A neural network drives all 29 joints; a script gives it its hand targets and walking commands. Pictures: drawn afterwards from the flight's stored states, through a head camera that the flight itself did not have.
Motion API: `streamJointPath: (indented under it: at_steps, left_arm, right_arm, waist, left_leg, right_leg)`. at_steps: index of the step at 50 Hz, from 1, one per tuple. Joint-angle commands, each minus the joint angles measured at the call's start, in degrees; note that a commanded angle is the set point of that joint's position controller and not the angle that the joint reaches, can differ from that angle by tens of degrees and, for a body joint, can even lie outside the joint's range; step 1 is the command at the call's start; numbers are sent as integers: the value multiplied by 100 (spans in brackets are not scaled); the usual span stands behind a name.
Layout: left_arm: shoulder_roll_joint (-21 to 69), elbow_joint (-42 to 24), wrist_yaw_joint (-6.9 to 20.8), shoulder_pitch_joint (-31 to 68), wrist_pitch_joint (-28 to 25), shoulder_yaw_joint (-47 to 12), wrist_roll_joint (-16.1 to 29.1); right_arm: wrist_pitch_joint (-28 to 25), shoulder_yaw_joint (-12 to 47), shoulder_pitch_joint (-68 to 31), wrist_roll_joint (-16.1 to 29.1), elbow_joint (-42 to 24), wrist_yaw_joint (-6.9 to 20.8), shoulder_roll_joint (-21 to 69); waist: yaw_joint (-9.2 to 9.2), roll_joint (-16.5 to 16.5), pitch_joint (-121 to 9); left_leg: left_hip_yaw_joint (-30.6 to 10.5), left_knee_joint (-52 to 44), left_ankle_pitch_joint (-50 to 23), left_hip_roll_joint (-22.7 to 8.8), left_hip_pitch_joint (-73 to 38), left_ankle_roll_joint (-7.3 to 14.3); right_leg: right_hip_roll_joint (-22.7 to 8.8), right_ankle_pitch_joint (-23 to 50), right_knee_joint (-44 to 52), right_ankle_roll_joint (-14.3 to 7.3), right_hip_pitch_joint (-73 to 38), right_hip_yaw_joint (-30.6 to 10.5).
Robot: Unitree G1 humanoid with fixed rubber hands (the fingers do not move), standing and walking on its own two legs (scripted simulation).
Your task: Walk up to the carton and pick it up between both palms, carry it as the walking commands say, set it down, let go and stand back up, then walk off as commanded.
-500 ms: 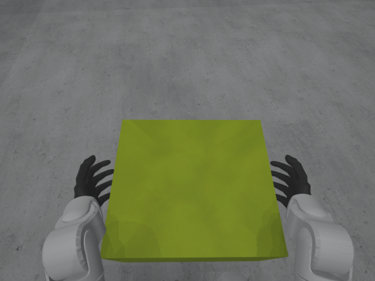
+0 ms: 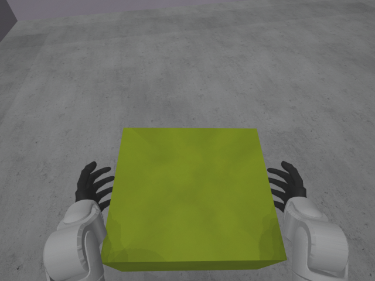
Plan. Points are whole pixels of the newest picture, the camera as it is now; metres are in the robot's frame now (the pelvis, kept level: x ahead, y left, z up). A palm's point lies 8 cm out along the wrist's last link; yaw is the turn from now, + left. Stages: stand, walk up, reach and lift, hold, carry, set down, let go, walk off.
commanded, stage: carry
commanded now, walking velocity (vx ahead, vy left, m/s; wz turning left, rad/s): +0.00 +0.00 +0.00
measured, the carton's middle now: (190, 198) +0.30 +0.00 +0.02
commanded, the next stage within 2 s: none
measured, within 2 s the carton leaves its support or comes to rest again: neither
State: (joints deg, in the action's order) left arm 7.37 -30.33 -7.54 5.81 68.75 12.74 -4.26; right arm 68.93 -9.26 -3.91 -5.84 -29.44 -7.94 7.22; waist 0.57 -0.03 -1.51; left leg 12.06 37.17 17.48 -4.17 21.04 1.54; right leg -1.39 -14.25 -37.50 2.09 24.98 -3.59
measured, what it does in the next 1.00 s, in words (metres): stands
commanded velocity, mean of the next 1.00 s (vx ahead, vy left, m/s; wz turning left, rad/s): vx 0.00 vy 0.00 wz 0.00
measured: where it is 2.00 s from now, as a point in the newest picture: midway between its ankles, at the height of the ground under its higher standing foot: outside the picture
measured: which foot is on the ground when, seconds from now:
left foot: down 0.00-1.00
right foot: down 0.00-1.00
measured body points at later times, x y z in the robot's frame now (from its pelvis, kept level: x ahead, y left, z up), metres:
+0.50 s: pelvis -0.01 +0.01 +0.00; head +0.00 +0.01 +0.45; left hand +0.25 +0.20 +0.09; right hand +0.25 -0.18 +0.08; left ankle +0.02 +0.10 -0.72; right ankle +0.06 -0.14 -0.72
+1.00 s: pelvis -0.01 +0.01 +0.00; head -0.01 +0.01 +0.45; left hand +0.25 +0.20 +0.09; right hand +0.24 -0.18 +0.08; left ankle +0.02 +0.10 -0.72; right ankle +0.06 -0.14 -0.72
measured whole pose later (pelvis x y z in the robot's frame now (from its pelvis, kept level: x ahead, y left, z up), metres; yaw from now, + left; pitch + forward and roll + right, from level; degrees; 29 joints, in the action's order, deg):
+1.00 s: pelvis -0.01 +0.01 +0.00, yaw +0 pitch +1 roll +0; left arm 7.4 -28.7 -7.1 5.8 68.2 12.7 -5.3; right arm 68.9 -9.3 -3.9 -5.9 -27.3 -7.9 7.2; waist 0.6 0.0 -1.7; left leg 12.1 37.0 16.4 -4.2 22.1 2.3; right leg -1.4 -11.8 -35.2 2.1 25.0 -3.6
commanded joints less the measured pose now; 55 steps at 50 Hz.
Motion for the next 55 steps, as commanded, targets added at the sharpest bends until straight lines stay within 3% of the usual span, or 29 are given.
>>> streamJointPath:
  at_steps: [1,2,5,14,24,51,55]
  left_arm:
    - [4682,182,1492,2519,188,-4593,2011]
    - [4687,202,1489,2552,189,-4579,2005]
    - [4701,208,1479,2632,197,-4596,1983]
    - [4814,149,1477,2728,163,-4665,2023]
    - [4830,232,1516,2694,88,-4693,2012]
    - [4959,361,1603,2573,-60,-4796,1964]
    - [4949,404,1613,2539,-69,-4778,1956]
  right_arm:
    - [140,4412,-3264,2319,-434,1410,4762]
    - [145,4419,-3341,2322,-462,1406,4765]
    - [150,4373,-3388,2310,-408,1398,4724]
    - [115,4394,-3458,2356,-468,1408,4763]
    - [26,4405,-3484,2306,-442,1424,4788]
    - [-146,4470,-3482,2280,-376,1519,4877]
    - [-147,4491,-3459,2276,-353,1524,4893]
  waist:
    - [-46,587,-1776]
    - [-44,617,-1787]
    - [-48,180,-1724]
    - [-80,-53,-1846]
    - [-92,140,-2083]
    - [-114,13,-2134]
    - [-108,195,-2105]
  left_leg:
    - [-787,-559,1029,-440,-1179,-114]
    - [-835,-557,932,-484,-1279,-109]
    - [-1044,-872,893,-710,-1418,-41]
    - [-1020,-1087,756,-874,-1392,24]
    - [-838,-772,-3,-743,-1434,28]
    - [-898,-848,-9,-763,-1474,135]
    - [-832,-789,136,-670,-1434,104]
  right_leg:
    - [-688,624,1511,-489,103,-902]
    - [-645,643,1517,-457,162,-840]
    - [-438,616,1335,-377,287,-538]
    - [-327,907,1068,-352,98,-305]
    - [-400,1781,917,-406,-210,-327]
    - [-325,1438,870,-456,-108,-298]
    - [-367,1526,981,-480,-145,-386]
